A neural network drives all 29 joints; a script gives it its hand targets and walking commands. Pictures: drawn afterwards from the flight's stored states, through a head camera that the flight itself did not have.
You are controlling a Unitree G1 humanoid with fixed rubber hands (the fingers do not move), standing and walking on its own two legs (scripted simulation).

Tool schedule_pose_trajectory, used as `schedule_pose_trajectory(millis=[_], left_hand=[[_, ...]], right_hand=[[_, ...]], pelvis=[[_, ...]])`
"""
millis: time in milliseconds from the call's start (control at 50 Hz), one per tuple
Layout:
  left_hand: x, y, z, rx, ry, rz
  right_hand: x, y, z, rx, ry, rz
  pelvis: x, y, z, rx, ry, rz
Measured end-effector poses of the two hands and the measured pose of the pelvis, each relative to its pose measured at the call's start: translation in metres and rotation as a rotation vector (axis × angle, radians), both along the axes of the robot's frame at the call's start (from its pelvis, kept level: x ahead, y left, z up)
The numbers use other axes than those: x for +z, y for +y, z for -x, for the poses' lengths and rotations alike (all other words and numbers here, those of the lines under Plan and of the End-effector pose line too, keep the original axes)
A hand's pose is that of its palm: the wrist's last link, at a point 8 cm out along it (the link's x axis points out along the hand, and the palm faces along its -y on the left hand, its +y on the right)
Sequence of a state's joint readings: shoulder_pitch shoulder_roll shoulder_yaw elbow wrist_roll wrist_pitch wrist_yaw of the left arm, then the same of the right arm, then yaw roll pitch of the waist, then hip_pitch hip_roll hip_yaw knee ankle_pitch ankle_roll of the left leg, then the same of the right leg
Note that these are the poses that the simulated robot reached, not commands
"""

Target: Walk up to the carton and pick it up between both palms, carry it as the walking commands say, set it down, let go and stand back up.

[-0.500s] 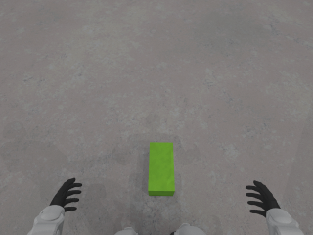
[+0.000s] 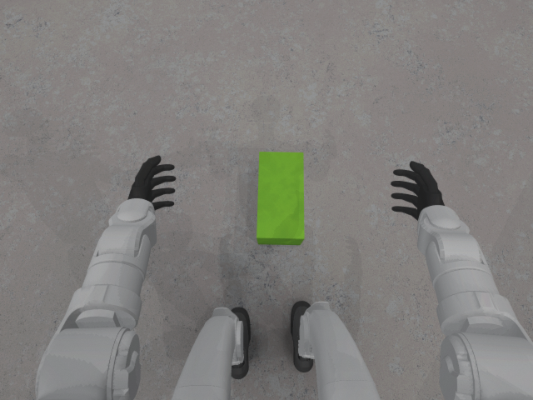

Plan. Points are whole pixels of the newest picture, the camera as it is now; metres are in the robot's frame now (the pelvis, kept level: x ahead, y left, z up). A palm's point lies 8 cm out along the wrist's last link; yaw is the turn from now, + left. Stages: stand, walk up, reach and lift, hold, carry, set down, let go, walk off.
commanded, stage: reach and lift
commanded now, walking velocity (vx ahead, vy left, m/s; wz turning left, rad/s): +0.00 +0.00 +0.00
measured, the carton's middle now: (280, 199) +0.55 -0.04 -0.64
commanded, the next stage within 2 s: none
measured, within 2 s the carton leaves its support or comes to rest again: neither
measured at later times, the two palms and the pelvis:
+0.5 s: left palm (197, 136) +0.54 +0.13 -0.14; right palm (382, 145) +0.51 -0.21 -0.14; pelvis +0.01 +0.00 -0.04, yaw +0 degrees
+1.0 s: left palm (207, 150) +0.55 +0.12 -0.22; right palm (358, 153) +0.53 -0.19 -0.23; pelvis +0.01 +0.00 -0.09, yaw +0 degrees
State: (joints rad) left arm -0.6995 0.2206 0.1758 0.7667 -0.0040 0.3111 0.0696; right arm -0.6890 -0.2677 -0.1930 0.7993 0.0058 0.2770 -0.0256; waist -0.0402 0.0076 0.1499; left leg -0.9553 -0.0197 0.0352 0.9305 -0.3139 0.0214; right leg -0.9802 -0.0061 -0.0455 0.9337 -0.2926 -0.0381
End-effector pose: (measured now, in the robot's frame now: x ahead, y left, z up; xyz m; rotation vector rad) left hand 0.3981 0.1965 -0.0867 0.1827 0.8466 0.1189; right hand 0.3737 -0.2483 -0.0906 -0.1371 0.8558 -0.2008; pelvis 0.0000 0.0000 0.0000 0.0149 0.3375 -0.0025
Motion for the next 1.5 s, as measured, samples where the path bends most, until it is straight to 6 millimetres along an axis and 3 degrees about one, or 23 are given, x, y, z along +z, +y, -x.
schedule_pose_trajectory(millis=[180,420,640,800,900,1060,1240,1500], left_hand=[[-0.024,-0.030,-0.053,-0.012,-0.067,0.044],[-0.045,-0.064,-0.121,-0.014,-0.175,0.091],[-0.062,-0.081,-0.158,-0.029,-0.239,0.108],[-0.084,-0.078,-0.154,-0.018,-0.234,0.117],[-0.106,-0.074,-0.150,-0.010,-0.213,0.119],[-0.159,-0.075,-0.151,-0.013,-0.199,0.118],[-0.230,-0.078,-0.151,-0.012,-0.195,0.114],[-0.302,-0.081,-0.153,-0.022,-0.173,0.130]], right_hand=[[-0.024,0.014,-0.050,-0.043,-0.086,-0.040],[-0.050,0.029,-0.115,-0.063,-0.198,-0.089],[-0.064,0.044,-0.162,-0.046,-0.256,-0.117],[-0.083,0.045,-0.160,-0.048,-0.243,-0.110],[-0.105,0.048,-0.156,-0.046,-0.221,-0.116],[-0.159,0.056,-0.157,-0.046,-0.210,-0.124],[-0.227,0.052,-0.154,-0.056,-0.207,-0.103],[-0.301,0.053,-0.157,-0.038,-0.177,-0.104]], pelvis=[[-0.020,-0.002,0.005,0.006,0.130,0.003],[-0.039,-0.002,-0.004,0.003,0.308,0.000],[-0.043,-0.002,-0.013,-0.002,0.424,-0.003],[-0.045,-0.003,-0.019,-0.001,0.469,0.005],[-0.060,-0.003,-0.018,0.000,0.486,0.005],[-0.110,-0.002,-0.009,0.006,0.506,0.003],[-0.172,-0.001,0.005,0.006,0.504,0.002],[-0.240,0.001,0.023,-0.001,0.453,0.002]])
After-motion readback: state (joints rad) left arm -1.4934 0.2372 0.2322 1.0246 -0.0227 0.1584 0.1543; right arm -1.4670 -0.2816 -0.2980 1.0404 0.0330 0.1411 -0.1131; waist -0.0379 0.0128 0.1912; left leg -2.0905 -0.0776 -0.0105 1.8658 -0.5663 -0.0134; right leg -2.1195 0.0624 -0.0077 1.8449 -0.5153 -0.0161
